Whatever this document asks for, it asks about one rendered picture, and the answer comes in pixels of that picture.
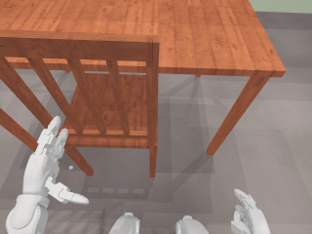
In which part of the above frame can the chair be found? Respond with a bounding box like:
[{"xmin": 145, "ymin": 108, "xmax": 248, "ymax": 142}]
[{"xmin": 0, "ymin": 29, "xmax": 160, "ymax": 177}]

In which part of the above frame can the robot thigh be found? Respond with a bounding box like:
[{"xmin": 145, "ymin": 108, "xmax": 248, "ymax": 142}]
[
  {"xmin": 175, "ymin": 218, "xmax": 209, "ymax": 234},
  {"xmin": 109, "ymin": 215, "xmax": 140, "ymax": 234}
]

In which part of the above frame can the robot left forearm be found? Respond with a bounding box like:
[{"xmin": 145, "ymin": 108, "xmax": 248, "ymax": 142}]
[{"xmin": 6, "ymin": 193, "xmax": 50, "ymax": 234}]

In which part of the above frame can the table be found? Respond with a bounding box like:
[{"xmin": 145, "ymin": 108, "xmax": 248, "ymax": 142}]
[{"xmin": 0, "ymin": 0, "xmax": 287, "ymax": 156}]

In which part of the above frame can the left robot hand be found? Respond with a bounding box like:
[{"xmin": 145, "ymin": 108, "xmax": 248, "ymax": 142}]
[{"xmin": 22, "ymin": 116, "xmax": 90, "ymax": 205}]

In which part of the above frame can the right robot hand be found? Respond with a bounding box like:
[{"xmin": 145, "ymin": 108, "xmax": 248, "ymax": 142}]
[{"xmin": 231, "ymin": 188, "xmax": 271, "ymax": 234}]

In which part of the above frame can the robot left thigh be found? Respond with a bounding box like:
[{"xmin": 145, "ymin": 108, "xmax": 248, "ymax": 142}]
[{"xmin": 109, "ymin": 215, "xmax": 140, "ymax": 234}]

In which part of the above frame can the robot right thigh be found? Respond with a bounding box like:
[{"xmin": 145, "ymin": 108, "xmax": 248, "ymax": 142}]
[{"xmin": 175, "ymin": 218, "xmax": 209, "ymax": 234}]

